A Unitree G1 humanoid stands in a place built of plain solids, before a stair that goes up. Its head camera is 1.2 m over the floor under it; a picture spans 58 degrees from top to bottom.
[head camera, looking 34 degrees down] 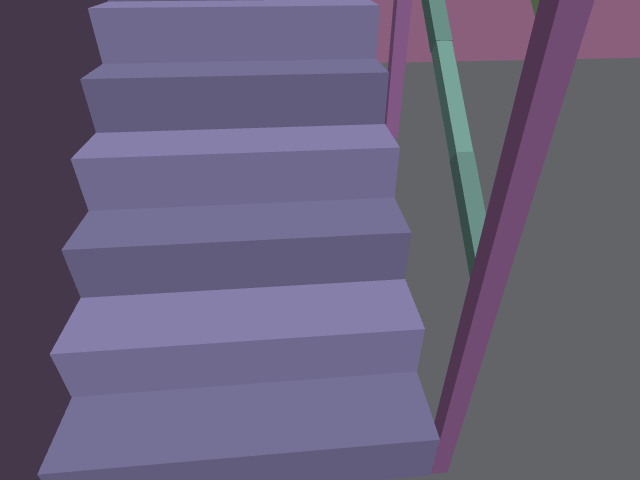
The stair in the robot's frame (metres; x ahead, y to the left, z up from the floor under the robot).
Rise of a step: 0.17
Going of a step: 0.21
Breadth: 0.97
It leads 5 degrees to the left of straight ahead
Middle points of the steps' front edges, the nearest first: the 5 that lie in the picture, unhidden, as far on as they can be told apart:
0.58 0.18 0.17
0.79 0.20 0.35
1.01 0.22 0.52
1.22 0.24 0.69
1.43 0.26 0.87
